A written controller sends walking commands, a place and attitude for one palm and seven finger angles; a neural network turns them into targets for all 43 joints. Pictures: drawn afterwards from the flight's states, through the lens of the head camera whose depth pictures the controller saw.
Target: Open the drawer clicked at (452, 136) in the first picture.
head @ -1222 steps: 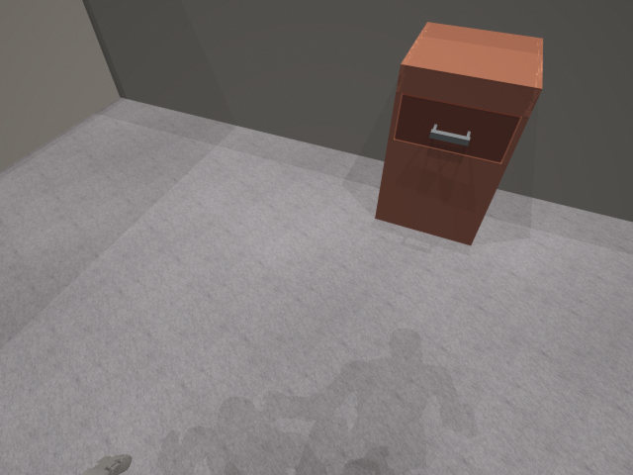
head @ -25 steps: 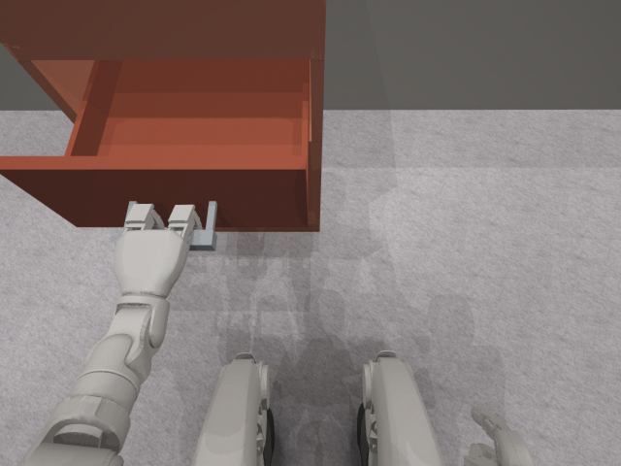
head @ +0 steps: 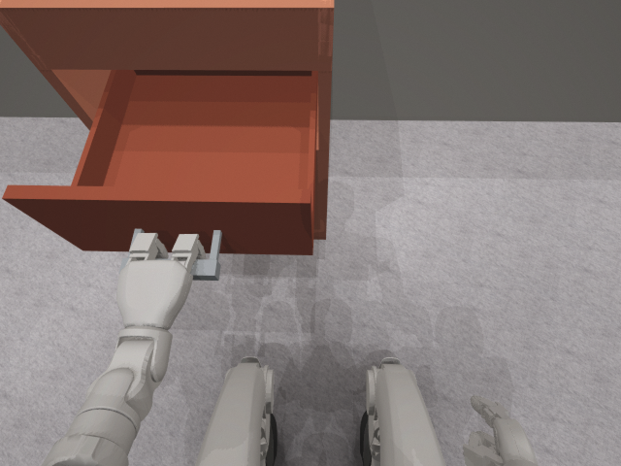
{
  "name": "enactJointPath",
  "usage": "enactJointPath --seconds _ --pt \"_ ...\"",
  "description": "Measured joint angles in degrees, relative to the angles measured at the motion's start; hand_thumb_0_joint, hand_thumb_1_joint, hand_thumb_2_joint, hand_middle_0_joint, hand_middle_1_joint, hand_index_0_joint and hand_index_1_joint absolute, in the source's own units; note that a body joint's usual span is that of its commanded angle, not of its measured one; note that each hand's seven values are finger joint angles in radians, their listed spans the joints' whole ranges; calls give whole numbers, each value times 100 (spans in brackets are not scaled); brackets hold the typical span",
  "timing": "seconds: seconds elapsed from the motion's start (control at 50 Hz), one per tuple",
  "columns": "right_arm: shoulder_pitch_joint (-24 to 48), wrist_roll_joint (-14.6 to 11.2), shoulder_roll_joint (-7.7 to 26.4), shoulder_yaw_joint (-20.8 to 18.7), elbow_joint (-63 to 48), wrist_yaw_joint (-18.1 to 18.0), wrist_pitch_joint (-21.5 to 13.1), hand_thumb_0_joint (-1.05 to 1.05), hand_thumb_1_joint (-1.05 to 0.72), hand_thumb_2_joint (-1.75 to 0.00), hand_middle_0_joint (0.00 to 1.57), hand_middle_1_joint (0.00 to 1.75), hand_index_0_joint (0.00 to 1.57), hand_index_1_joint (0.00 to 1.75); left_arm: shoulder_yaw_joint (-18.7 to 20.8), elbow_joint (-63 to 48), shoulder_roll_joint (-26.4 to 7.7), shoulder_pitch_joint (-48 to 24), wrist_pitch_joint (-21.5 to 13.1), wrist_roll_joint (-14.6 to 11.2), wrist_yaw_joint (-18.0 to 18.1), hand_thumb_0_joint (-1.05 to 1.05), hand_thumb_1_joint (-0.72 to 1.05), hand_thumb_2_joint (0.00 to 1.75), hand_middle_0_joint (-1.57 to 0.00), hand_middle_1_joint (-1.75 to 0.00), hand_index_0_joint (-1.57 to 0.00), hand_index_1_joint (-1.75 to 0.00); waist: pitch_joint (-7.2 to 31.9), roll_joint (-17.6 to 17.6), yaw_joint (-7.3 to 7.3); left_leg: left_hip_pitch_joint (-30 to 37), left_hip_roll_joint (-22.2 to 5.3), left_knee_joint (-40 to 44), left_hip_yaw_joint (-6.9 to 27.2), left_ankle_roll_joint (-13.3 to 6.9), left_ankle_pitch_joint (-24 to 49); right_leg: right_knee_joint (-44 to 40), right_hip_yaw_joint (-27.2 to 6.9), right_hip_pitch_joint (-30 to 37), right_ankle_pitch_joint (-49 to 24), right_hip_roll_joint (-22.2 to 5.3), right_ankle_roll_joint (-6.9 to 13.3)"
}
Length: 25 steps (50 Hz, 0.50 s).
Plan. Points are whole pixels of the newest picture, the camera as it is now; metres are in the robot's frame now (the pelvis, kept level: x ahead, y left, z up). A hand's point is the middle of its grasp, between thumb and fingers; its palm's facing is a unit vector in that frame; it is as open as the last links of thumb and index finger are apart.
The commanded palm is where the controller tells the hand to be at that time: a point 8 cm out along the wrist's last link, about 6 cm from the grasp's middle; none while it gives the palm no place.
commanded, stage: pull the drawer open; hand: left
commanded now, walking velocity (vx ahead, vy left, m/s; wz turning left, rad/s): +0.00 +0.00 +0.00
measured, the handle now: (174, 253) +0.39 +0.21 -0.06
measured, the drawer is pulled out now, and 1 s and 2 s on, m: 0.22 0.29 0.30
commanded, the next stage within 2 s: open the thumb to release the handle in 1.38 s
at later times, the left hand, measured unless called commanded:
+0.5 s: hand (168, 322) +0.30 +0.21 -0.08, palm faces -0.02 -0.04 -1.00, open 5.5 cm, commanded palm +0.27 +0.22 -0.03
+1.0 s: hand (164, 344) +0.27 +0.21 -0.08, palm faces -0.03 -0.05 -1.00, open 5.5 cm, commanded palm +0.23 +0.23 -0.03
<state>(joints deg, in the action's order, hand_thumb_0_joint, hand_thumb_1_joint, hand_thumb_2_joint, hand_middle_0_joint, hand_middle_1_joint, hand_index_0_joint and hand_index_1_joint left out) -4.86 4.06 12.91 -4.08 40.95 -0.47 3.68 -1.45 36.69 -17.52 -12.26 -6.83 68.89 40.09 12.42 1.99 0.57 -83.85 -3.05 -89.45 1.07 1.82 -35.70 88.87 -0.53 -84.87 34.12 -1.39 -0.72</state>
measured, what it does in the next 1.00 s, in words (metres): stands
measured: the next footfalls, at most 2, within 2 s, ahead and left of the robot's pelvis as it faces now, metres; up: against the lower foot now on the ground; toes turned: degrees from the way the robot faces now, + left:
none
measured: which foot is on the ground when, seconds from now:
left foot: down 0.00-1.00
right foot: down 0.00-1.00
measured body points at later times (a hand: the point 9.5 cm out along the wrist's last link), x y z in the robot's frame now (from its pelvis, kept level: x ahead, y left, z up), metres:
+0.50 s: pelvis +0.00 +0.00 +0.00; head +0.14 -0.02 +0.43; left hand +0.29 +0.21 -0.03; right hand +0.17 -0.25 -0.15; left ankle +0.04 +0.14 -0.55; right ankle +0.06 -0.13 -0.55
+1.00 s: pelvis +0.00 -0.01 -0.01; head +0.14 -0.02 +0.42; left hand +0.26 +0.21 -0.03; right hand +0.19 -0.24 -0.15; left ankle +0.04 +0.14 -0.55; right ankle +0.06 -0.13 -0.55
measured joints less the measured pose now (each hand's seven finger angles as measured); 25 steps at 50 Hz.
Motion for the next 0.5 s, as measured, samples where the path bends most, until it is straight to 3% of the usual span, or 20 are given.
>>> enactJointPath --seconds 0.26,0.5 --pt "128 -13 -26 2 -86 -19 14 1 -90 -90 20 30 20 30 -101 -330 82 340 197 -31 -31 0 72 82 -34 -135 -41 -135 -17 15 -64 38 13 18 1 18 13 11 -2 26 5 -9 16" --pt "128 10 -27 22 -123 -50 12 1 -90 -90 20 30 20 30 -96 -730 123 909 74 22 48 1 71 81 -33 -135 -41 -135 31 -22 -125 83 9 -29 28 40 -39 61 20 74 63 -1 38"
